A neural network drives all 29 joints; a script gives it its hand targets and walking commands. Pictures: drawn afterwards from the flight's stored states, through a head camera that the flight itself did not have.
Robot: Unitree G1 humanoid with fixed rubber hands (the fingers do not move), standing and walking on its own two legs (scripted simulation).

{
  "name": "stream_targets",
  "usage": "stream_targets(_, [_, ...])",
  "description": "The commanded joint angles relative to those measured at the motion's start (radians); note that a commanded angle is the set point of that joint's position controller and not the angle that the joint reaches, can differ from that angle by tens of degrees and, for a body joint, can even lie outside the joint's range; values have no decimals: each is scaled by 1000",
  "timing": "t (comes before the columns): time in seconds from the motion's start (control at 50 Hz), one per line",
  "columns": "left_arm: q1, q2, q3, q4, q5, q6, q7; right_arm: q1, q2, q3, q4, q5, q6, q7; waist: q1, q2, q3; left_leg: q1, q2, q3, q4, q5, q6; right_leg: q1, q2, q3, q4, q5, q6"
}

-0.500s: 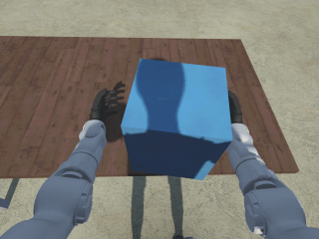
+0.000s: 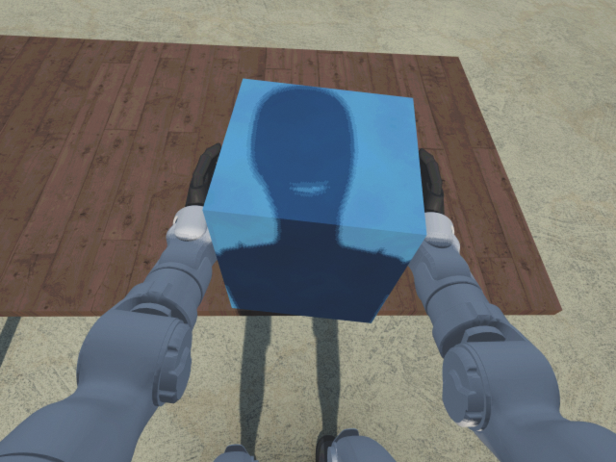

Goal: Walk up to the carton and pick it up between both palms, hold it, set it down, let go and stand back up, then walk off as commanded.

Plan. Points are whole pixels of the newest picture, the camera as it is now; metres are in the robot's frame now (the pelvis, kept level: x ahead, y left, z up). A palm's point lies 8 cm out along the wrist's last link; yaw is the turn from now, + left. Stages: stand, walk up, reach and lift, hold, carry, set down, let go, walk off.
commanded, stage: reach and lift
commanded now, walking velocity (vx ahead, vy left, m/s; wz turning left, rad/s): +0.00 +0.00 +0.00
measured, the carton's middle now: (313, 213) +0.42 -0.02 +0.05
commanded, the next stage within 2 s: none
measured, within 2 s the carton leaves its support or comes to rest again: leaves its support in 1.42 s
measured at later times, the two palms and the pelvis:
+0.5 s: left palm (199, 210) +0.43 +0.13 +0.05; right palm (422, 215) +0.40 -0.17 +0.06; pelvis +0.04 +0.01 +0.03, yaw +2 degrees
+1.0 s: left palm (199, 211) +0.43 +0.13 +0.04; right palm (421, 217) +0.40 -0.17 +0.06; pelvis +0.05 +0.03 +0.04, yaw +1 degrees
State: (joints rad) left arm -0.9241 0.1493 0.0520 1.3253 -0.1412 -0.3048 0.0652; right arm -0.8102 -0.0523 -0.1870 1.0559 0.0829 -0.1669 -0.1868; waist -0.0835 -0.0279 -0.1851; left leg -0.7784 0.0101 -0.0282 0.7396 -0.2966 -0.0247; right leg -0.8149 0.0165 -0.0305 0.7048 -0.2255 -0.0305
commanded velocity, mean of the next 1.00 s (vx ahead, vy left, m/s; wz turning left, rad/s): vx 0.00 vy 0.00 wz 0.00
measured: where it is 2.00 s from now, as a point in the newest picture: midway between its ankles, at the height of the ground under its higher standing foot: outside the picture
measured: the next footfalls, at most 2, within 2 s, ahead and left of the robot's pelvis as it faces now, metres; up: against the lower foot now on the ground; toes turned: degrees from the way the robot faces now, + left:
none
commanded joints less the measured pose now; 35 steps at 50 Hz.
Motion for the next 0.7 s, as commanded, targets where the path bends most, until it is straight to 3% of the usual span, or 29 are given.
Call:
stream_targets(0.0, [-539,82,74,-242,78,-54,13,-482,-3,-8,-219,-88,-59,17,37,70,-801,168,-31,52,-116,179,-9,640,-32,59,-61,285,48])
stream_targets(0.14, [-542,-125,124,-256,206,-79,-38,-482,204,-85,-204,-257,-104,65,34,80,-776,235,-34,63,-160,211,-12,701,-36,44,-94,315,45])
stream_targets(0.18, [-538,-290,122,-236,268,-98,-80,-476,401,-74,-204,-342,-127,107,33,73,-757,258,-37,70,-184,227,-10,762,-39,44,-118,357,49])
stream_targets(0.22, [-544,-561,57,-204,324,-126,-146,-478,726,20,-217,-425,-149,177,26,71,-727,271,-43,61,-214,244,-5,843,-47,41,-137,422,59])
stream_targets(0.24, [-536,-626,41,-185,339,-136,-164,-461,799,68,-196,-448,-153,203,29,76,-711,270,-45,60,-231,246,-6,880,-50,41,-143,459,61])
stream_targets(0.32, [-451,-630,47,-153,372,-162,-163,-355,775,103,-131,-510,-170,227,6,55,-627,258,-38,44,-290,246,-10,951,-44,26,-167,569,68])
stream_targets(0.4, [-409,-656,-2,-186,352,-184,-152,-315,780,148,-116,-511,-208,228,-15,42,-610,303,-27,26,-302,348,-27,973,-30,14,-180,702,66])
stream_targets(0.46, [-383,-668,-32,-209,345,-198,-142,-291,791,187,-120,-492,-227,227,-13,42,-585,321,-24,20,-312,391,-39,989,-28,13,-192,755,63])
stream_targets(0.68, [-292,-759,-117,-308,355,-179,-110,-250,780,293,-161,-403,-237,228,-4,64,-537,414,-13,7,-308,526,-61,942,-5,1,-231,799,43])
